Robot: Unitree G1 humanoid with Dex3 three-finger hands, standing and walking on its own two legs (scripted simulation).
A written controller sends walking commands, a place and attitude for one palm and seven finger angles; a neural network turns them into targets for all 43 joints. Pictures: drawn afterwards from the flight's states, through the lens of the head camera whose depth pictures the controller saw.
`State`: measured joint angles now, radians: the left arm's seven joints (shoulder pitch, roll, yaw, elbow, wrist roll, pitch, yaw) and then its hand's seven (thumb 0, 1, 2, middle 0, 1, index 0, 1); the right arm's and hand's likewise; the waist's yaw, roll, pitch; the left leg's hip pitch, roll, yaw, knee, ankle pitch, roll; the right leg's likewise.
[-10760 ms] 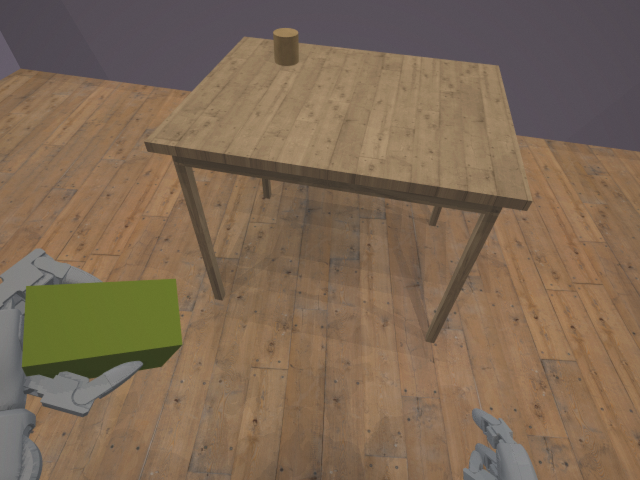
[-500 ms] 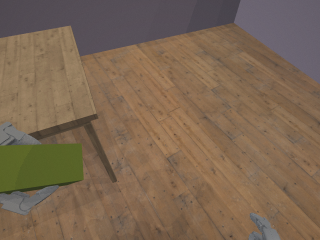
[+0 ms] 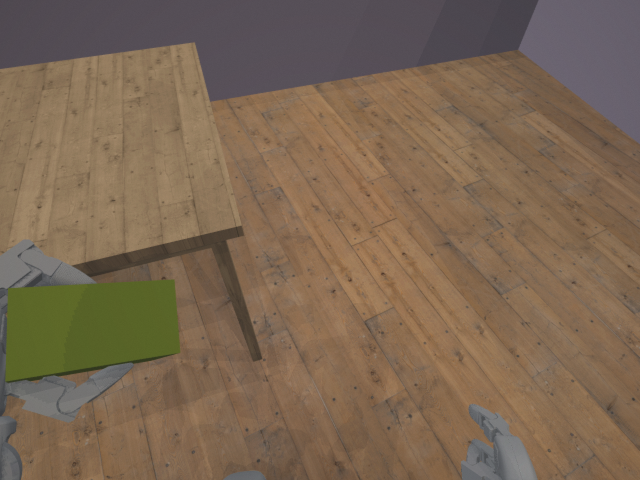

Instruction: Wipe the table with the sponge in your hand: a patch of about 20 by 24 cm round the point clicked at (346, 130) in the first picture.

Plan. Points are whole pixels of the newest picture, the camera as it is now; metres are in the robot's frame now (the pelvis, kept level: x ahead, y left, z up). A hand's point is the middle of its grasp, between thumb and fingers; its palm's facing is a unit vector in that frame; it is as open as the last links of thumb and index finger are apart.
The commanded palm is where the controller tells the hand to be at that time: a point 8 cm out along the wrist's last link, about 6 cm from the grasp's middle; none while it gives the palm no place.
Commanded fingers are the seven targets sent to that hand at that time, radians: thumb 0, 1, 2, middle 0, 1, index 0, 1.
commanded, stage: take the last steps up to it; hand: left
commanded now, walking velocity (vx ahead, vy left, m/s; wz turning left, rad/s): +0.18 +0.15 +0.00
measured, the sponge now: (117, 328) +0.22 +0.20 +0.15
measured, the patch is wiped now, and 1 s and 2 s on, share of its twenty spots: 0.00 0.00 0.00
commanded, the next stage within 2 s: come to a stop and stand still in 0.18 s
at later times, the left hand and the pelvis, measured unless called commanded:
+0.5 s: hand (67, 260) +0.28 +0.27 +0.16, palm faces +0.33 -0.80 -0.50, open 10.0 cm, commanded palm +0.22 +0.31 +0.18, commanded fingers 0.00 0.10 1.30 -1.20 -1.60 -1.20 -1.60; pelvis +0.05 +0.04 +0.00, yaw -2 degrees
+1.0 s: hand (35, 275) +0.26 +0.29 +0.16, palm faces +0.31 -0.85 -0.43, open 10.0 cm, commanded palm +0.21 +0.34 +0.18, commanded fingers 0.00 0.10 1.30 -1.20 -1.60 -1.20 -1.60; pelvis +0.04 +0.07 +0.00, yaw -3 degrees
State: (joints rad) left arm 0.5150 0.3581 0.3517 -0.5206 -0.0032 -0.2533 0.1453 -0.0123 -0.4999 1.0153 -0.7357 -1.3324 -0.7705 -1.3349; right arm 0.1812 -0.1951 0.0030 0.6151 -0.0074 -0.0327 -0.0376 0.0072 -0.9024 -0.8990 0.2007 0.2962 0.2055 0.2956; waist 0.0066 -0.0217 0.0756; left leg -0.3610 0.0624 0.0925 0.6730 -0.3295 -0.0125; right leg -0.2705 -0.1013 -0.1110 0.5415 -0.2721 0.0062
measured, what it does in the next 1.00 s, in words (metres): steps on the spot: left foot, then right foot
